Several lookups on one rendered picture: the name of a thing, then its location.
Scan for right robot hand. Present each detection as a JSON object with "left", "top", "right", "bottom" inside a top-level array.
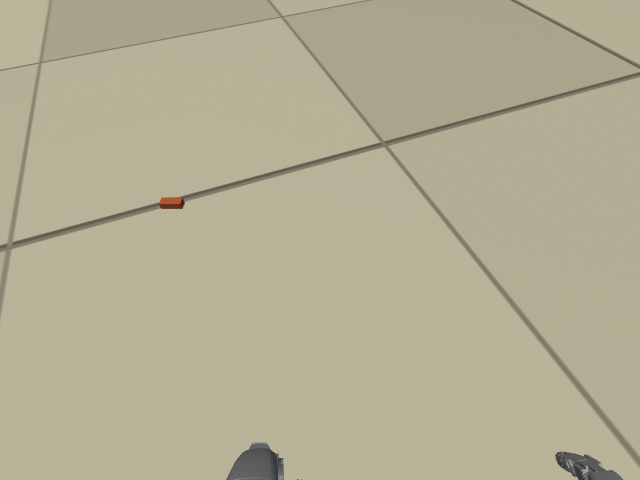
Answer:
[{"left": 555, "top": 452, "right": 623, "bottom": 480}]

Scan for small box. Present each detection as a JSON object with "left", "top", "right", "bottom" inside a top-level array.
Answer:
[{"left": 159, "top": 197, "right": 184, "bottom": 209}]

